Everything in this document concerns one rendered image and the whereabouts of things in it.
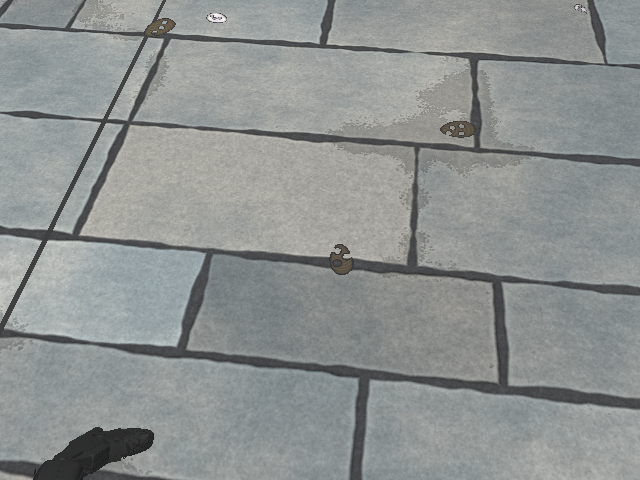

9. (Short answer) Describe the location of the robot left hand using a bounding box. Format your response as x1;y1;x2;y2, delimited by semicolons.
33;427;154;480

